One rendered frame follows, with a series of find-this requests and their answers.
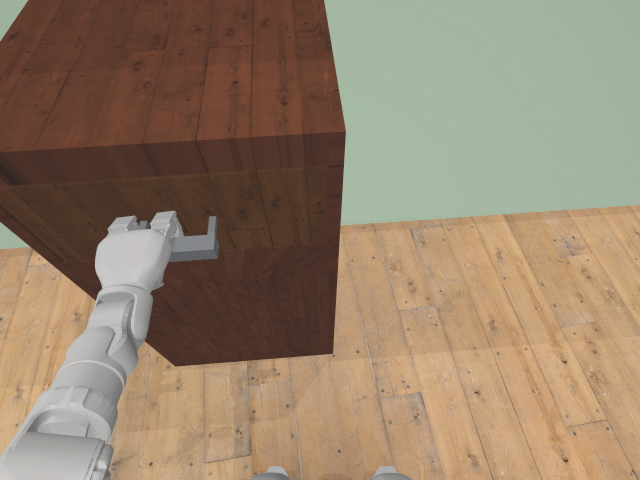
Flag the drawer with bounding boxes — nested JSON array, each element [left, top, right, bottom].
[[0, 166, 325, 261]]

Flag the cabinet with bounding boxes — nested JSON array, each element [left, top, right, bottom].
[[0, 0, 346, 367]]

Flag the robot left upper arm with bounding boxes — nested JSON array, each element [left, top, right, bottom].
[[0, 431, 114, 480]]

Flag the robot right shin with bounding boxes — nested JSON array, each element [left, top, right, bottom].
[[372, 466, 396, 479]]

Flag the left robot hand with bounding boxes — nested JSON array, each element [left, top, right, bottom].
[[95, 211, 184, 293]]

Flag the robot left shin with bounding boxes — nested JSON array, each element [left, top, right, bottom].
[[267, 466, 288, 476]]

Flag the robot shin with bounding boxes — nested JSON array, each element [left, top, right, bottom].
[[372, 466, 396, 479], [267, 466, 288, 476]]

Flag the robot left forearm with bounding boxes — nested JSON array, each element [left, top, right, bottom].
[[0, 284, 153, 474]]

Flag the handle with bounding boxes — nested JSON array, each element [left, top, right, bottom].
[[139, 216, 219, 262]]

